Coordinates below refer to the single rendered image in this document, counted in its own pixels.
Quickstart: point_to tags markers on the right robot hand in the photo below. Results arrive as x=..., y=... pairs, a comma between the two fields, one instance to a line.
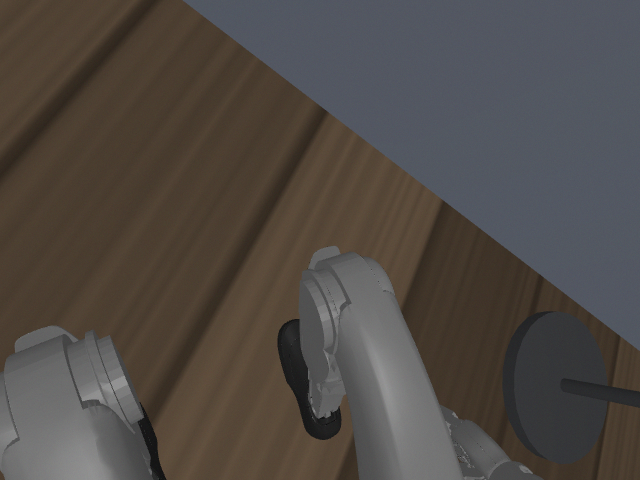
x=474, y=447

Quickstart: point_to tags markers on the right robot arm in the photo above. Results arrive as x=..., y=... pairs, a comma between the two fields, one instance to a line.
x=513, y=470

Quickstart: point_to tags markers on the left robot foot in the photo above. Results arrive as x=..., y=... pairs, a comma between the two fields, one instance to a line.
x=151, y=443

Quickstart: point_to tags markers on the floor lamp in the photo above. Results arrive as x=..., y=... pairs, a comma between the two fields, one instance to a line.
x=555, y=387

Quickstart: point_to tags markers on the right robot foot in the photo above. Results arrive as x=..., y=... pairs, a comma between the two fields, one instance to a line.
x=296, y=374

